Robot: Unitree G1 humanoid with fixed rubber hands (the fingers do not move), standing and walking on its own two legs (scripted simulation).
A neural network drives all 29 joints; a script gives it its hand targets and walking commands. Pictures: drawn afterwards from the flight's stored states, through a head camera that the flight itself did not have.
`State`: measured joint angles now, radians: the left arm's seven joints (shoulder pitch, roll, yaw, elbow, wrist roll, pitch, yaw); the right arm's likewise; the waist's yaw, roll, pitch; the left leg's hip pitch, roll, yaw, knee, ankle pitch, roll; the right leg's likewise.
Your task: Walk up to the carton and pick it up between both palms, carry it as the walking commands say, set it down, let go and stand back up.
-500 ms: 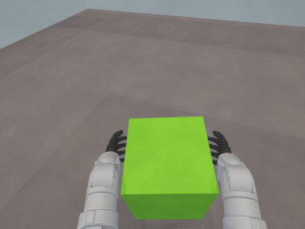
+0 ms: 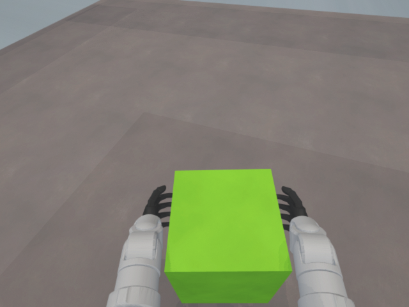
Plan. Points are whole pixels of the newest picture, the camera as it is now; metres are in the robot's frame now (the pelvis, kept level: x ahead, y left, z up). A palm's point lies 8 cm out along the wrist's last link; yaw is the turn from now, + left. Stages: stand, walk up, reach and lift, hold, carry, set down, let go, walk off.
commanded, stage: set down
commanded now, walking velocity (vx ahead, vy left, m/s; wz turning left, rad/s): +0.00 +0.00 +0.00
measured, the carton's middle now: (223, 240) +0.29 -0.04 -0.08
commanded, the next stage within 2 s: none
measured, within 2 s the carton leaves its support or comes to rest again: neither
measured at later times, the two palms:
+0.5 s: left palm (160, 233) +0.33 +0.11 -0.09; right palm (286, 235) +0.29 -0.19 -0.09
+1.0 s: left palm (168, 235) +0.36 +0.10 -0.17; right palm (277, 237) +0.32 -0.19 -0.18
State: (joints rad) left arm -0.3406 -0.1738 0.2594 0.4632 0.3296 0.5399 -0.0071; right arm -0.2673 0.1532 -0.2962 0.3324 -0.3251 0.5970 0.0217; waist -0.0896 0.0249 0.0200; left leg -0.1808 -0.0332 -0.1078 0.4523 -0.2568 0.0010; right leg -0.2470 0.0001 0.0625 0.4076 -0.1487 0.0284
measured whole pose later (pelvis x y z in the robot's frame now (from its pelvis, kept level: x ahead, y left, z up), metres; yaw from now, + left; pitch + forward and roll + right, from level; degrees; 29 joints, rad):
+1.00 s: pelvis -0.04 -0.01 -0.11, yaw +1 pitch +35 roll +1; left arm -0.64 -0.14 0.40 0.59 0.25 0.26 0.02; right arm -0.53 0.16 -0.43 0.44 -0.28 0.30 -0.02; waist -0.05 0.04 -0.20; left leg -1.30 -0.09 -0.10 1.14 -0.44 -0.04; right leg -1.38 0.04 0.10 1.09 -0.32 0.04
